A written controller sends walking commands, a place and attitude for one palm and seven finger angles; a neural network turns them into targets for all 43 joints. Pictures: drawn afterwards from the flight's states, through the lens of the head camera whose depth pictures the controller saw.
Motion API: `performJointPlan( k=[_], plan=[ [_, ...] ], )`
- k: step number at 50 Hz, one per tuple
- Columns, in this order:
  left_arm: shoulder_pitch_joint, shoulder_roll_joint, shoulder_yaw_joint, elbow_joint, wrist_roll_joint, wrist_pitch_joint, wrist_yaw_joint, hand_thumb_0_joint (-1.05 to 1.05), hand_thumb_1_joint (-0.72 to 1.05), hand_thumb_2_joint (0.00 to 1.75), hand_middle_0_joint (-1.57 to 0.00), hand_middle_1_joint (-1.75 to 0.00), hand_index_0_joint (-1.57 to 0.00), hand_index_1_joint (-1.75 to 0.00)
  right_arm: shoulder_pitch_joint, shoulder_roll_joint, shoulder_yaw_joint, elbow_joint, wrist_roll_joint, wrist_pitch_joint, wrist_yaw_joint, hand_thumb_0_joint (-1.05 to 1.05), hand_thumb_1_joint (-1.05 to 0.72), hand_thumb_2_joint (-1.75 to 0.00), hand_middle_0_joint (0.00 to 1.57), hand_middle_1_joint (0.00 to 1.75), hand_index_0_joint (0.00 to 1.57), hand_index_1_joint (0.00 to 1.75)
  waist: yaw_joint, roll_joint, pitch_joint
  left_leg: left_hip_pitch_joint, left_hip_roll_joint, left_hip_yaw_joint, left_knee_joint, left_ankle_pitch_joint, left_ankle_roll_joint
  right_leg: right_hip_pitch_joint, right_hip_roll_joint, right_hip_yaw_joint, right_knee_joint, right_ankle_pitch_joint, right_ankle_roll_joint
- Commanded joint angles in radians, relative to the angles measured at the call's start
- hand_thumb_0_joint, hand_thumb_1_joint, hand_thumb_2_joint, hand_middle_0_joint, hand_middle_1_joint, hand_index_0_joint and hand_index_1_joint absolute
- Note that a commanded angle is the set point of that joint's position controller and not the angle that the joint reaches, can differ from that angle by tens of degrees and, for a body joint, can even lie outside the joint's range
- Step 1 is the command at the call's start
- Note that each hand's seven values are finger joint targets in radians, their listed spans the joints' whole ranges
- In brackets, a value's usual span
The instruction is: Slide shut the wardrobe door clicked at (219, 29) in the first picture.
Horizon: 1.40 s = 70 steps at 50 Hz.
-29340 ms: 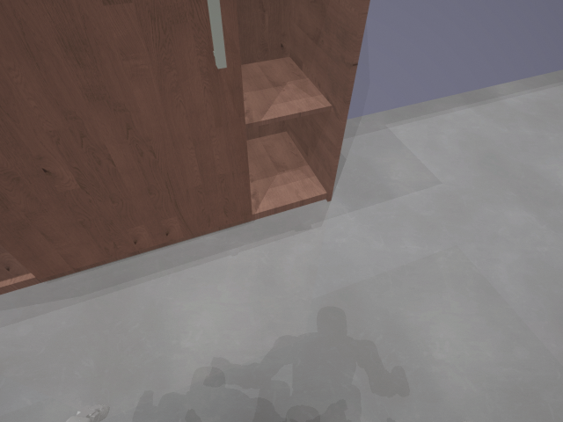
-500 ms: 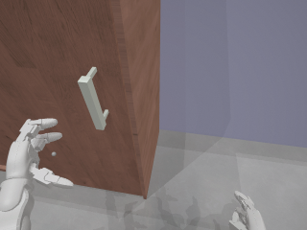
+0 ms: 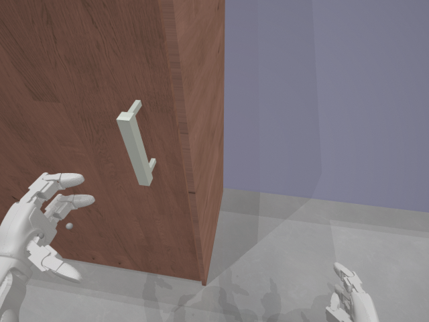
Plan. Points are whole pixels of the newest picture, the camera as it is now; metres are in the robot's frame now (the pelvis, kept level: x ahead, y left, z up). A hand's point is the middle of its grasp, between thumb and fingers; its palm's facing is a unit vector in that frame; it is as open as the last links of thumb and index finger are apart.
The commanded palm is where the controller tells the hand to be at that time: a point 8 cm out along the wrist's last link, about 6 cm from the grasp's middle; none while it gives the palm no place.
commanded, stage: draw the hand back to the body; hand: left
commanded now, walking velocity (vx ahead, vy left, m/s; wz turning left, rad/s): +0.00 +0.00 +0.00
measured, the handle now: (141, 145) +0.41 +0.21 +0.12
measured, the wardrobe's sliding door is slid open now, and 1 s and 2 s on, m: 0.00 0.00 0.00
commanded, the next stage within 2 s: step back with the hand held close in 1.12 s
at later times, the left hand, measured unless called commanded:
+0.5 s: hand (50, 217) +0.21 +0.27 +0.15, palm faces +0.46 -0.82 -0.35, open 11.2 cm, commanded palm +0.16 +0.31 +0.17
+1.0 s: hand (50, 221) +0.20 +0.26 +0.17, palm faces +0.46 -0.81 -0.37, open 7.5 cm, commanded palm +0.15 +0.29 +0.18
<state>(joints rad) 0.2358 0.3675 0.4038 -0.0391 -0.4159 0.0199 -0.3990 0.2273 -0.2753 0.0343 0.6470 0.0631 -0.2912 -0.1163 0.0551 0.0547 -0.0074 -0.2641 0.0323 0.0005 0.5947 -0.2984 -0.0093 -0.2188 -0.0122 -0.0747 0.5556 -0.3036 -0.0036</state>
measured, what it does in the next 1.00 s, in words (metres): stands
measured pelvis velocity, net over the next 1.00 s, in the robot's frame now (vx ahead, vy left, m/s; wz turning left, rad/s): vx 0.01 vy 0.00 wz -0.03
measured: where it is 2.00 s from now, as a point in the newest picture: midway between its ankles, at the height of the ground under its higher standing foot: outside the picture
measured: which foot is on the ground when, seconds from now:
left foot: down 0.00-1.00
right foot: down 0.00-1.00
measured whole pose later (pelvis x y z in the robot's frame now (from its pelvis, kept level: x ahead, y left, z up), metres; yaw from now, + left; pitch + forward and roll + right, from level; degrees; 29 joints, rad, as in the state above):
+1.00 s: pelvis +0.01 +0.00 +0.01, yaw -2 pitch -6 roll -1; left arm 0.47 0.32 0.32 -0.36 -0.07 -0.12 0.14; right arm 0.19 -0.22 -0.01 0.68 -0.01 -0.14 -0.09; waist 0.07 0.07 0.05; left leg -0.07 0.04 0.03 0.40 -0.23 -0.01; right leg -0.03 0.00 -0.05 0.35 -0.22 0.00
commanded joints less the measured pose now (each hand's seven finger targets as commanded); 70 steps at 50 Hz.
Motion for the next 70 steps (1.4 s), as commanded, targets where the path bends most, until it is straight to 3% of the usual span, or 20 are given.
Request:
performJointPlan(
  k=[1,2,3,4,5,8,13,29,35,37,40,48,52,61,62,63,64,65,66,70],
  plan=[
    [-0.200,0.228,0.086,-0.306,-0.009,-0.091,0.020,0.00,-0.41,0.27,-0.25,-1.07,-0.25,-1.07,-0.128,-0.109,-0.036,-0.152,0.001,-0.079,-0.018,0.00,-0.90,-0.90,0.20,0.30,0.20,0.30,0.001,0.047,-0.111,0.065,-0.040,-0.030,-0.113,0.153,0.019,0.019,0.040,0.021,-0.104,0.155,-0.003],
    [-0.190,0.227,0.084,-0.321,-0.005,-0.093,0.022,0.00,-0.37,0.29,-0.24,-1.04,-0.24,-1.04,-0.129,-0.107,-0.036,-0.148,0.001,-0.082,-0.020,0.00,-0.90,-0.90,0.20,0.30,0.20,0.30,0.003,0.066,-0.121,0.076,-0.040,-0.029,-0.116,0.159,0.018,0.025,0.041,0.020,-0.107,0.163,-0.004],
    [-0.254,0.360,0.154,-0.407,0.169,-0.130,0.252,0.00,-0.33,0.31,-0.24,-1.02,-0.24,-1.02,-0.132,-0.086,-0.049,-0.158,-0.038,-0.074,-0.015,0.00,-0.90,-0.90,0.20,0.30,0.20,0.30,0.028,0.053,-0.054,0.023,-0.041,-0.009,-0.132,0.112,0.002,0.020,0.026,0.056,-0.185,0.094,-0.008],
    [-0.146,0.181,0.060,-0.352,0.184,-0.133,0.343,0.00,-0.30,0.32,-0.24,-1.00,-0.24,-1.00,-0.142,-0.072,-0.039,-0.143,-0.051,-0.072,-0.013,0.00,-0.90,-0.90,0.20,0.30,0.20,0.30,0.001,0.042,0.001,0.009,-0.045,-0.002,-0.149,0.069,-0.004,0.010,0.022,0.032,-0.198,0.053,-0.007],
    [-0.064,0.126,0.016,-0.338,0.220,-0.141,0.400,0.00,-0.26,0.34,-0.24,-0.98,-0.24,-0.98,-0.124,-0.067,-0.042,-0.130,-0.049,-0.060,-0.007,0.00,-0.90,-0.90,0.20,0.30,0.20,0.30,-0.005,0.019,0.013,0.029,-0.037,0.001,-0.167,0.059,-0.003,0.015,0.024,0.026,-0.200,0.047,-0.007],
    [0.015,0.156,0.023,-0.421,0.283,-0.169,0.493,0.00,-0.15,0.39,-0.24,-0.92,-0.24,-0.92,-0.120,-0.077,-0.057,-0.116,-0.059,-0.031,0.006,0.00,-0.90,-0.90,0.20,0.30,0.20,0.30,0.006,0.029,-0.062,0.072,-0.028,0.017,-0.197,0.096,0.005,0.091,0.023,0.032,-0.202,0.093,-0.009],
    [0.010,0.150,0.001,-0.470,0.335,-0.190,0.552,0.00,0.03,0.48,-0.23,-0.81,-0.23,-0.81,-0.136,-0.074,-0.065,-0.105,-0.068,0.001,0.013,0.00,-0.90,-0.90,0.20,0.30,0.20,0.30,0.001,0.020,-0.066,0.119,-0.017,0.023,-0.233,0.166,0.009,0.136,0.028,0.030,-0.216,0.148,-0.010],
    [0.140,0.132,0.018,-0.505,0.346,-0.196,0.558,0.00,0.61,0.76,-0.21,-0.47,-0.21,-0.47,-0.156,-0.057,-0.074,-0.118,-0.068,0.074,0.028,0.00,-0.90,-0.90,0.20,0.30,0.20,0.30,0.012,0.009,-0.012,0.156,-0.009,0.039,-0.260,0.285,0.003,0.181,0.034,0.029,-0.242,0.242,-0.005],
    [0.161,0.144,0.036,-0.572,0.346,-0.207,0.559,0.00,0.83,0.87,-0.20,-0.34,-0.20,-0.34,-0.151,-0.052,-0.076,-0.124,-0.069,0.077,0.029,0.00,-0.90,-0.90,0.20,0.30,0.20,0.30,0.015,0.045,-0.044,0.179,-0.012,0.042,-0.246,0.334,0.003,0.194,0.033,0.031,-0.235,0.285,-0.005],
    [0.168,0.145,0.038,-0.571,0.345,-0.207,0.559,0.00,0.90,0.90,-0.20,-0.30,-0.20,-0.30,-0.153,-0.053,-0.078,-0.126,-0.069,0.079,0.028,0.00,-0.90,-0.90,0.20,0.30,0.20,0.30,0.015,0.019,-0.037,0.180,-0.011,0.043,-0.245,0.328,0.005,0.188,0.035,0.030,-0.238,0.284,-0.003],
    [0.170,0.133,0.031,-0.536,0.341,-0.206,0.558,0.00,0.90,0.90,-0.20,-0.30,-0.20,-0.30,-0.151,-0.053,-0.078,-0.125,-0.067,0.084,0.025,0.00,-0.90,-0.90,0.20,0.30,0.20,0.30,0.010,-0.007,0.002,0.164,-0.011,0.045,-0.253,0.272,0.008,0.169,0.033,0.034,-0.251,0.245,-0.002],
    [0.140,0.150,0.036,-0.547,0.345,-0.213,0.561,0.00,0.90,0.90,-0.20,-0.30,-0.20,-0.30,-0.158,-0.051,-0.078,-0.122,-0.067,0.086,0.018,0.00,-0.90,-0.90,0.20,0.30,0.20,0.30,0.013,0.024,-0.010,0.185,-0.018,0.050,-0.252,0.237,0.012,0.170,0.030,0.042,-0.267,0.216,-0.002],
    [0.159,0.147,0.037,-0.551,0.343,-0.217,0.560,0.00,0.90,0.90,-0.20,-0.30,-0.20,-0.30,-0.163,-0.048,-0.080,-0.123,-0.070,0.082,0.018,0.00,-0.90,-0.90,0.20,0.30,0.20,0.30,0.016,-0.009,-0.026,0.193,-0.018,0.054,-0.245,0.258,0.017,0.177,0.029,0.042,-0.260,0.248,0.001],
    [0.151,0.141,0.033,-0.538,0.341,-0.224,0.559,0.00,0.90,0.90,-0.20,-0.30,-0.20,-0.30,-0.166,-0.046,-0.081,-0.119,-0.066,0.082,0.017,0.00,-0.90,-0.90,0.20,0.30,0.20,0.30,0.012,0.005,0.005,0.191,-0.017,0.053,-0.254,0.219,0.015,0.157,0.029,0.047,-0.275,0.199,0.001],
    [0.065,0.175,0.053,-0.562,0.342,-0.228,0.565,0.00,0.90,0.90,-0.20,-0.30,-0.20,-0.30,-0.170,-0.050,-0.080,-0.113,-0.067,0.082,0.015,0.00,-0.90,-0.90,0.20,0.30,0.20,0.30,0.008,0.001,-0.007,0.195,-0.022,0.053,-0.252,0.219,0.018,0.159,0.028,0.049,-0.278,0.204,0.001],
    [-0.111,0.342,0.198,-0.627,0.357,-0.270,0.577,0.00,0.90,0.90,-0.20,-0.30,-0.20,-0.30,-0.166,-0.060,-0.061,-0.156,-0.055,0.102,0.025,0.00,-0.90,-0.90,0.20,0.30,0.20,0.30,-0.018,0.070,0.080,0.096,-0.011,0.039,-0.229,0.124,0.022,0.075,-0.006,0.119,-0.305,0.217,-0.003],
    [0.120,0.200,0.100,-0.465,0.354,-0.254,0.559,0.00,0.90,0.90,-0.20,-0.30,-0.20,-0.30,-0.154,-0.059,-0.071,-0.129,-0.066,0.120,0.020,0.00,-0.90,-0.90,0.20,0.30,0.20,0.30,-0.031,-0.066,0.080,0.081,-0.002,0.029,-0.178,0.135,0.032,-0.006,-0.043,0.129,-0.315,0.253,-0.003],
    [0.194,0.151,0.061,-0.440,0.361,-0.246,0.549,0.00,0.90,0.90,-0.20,-0.30,-0.20,-0.30,-0.136,-0.060,-0.078,-0.147,-0.064,0.136,0.030,0.00,-0.90,-0.90,0.20,0.30,0.20,0.30,-0.032,-0.118,0.004,0.102,-0.002,0.036,-0.137,0.148,0.033,-0.005,-0.072,0.154,-0.307,0.263,-0.008],
    [0.209,0.135,0.039,-0.464,0.361,-0.249,0.546,0.00,0.90,0.90,-0.20,-0.30,-0.20,-0.30,-0.130,-0.056,-0.079,-0.163,-0.060,0.148,0.035,0.00,-0.90,-0.90,0.20,0.30,0.20,0.30,-0.034,-0.106,-0.044,0.099,-0.002,0.040,-0.115,0.166,0.032,0.009,-0.092,0.160,-0.289,0.284,-0.014],
    [0.264,0.181,0.074,-0.535,0.363,-0.246,0.564,0.00,0.90,0.90,-0.20,-0.30,-0.20,-0.30,-0.136,-0.068,-0.088,-0.195,-0.058,0.178,0.023,0.00,-0.90,-0.90,0.20,0.30,0.20,0.30,-0.032,-0.040,-0.143,0.090,0.019,0.034,-0.109,0.316,0.026,0.045,-0.088,0.120,-0.194,0.423,-0.008]
  ],
)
